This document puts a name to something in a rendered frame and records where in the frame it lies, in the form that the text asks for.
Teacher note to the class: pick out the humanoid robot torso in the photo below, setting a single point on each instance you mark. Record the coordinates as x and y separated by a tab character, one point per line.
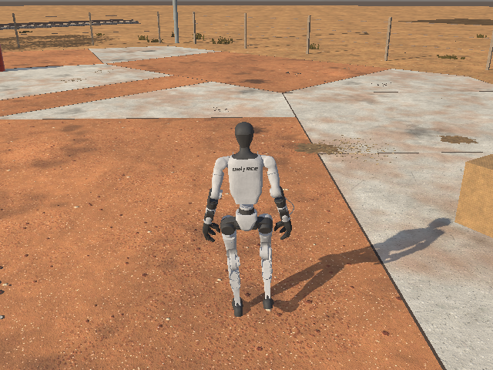
246	182

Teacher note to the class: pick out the left robot upper arm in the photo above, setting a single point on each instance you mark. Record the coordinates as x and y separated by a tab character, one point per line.
217	179

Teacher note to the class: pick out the robot right forearm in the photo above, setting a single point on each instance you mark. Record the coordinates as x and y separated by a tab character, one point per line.
282	207

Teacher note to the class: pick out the robot left hand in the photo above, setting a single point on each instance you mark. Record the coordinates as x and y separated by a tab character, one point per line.
207	229

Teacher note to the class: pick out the robot right hand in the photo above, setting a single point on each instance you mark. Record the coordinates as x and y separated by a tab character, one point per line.
287	227

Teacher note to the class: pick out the robot left forearm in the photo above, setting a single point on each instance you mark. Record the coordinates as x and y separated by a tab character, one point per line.
210	209

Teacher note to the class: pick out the right robot upper arm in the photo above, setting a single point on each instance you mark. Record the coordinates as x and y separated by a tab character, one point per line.
273	175

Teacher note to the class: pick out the left robot shin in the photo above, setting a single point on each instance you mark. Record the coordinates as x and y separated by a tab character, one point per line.
234	277

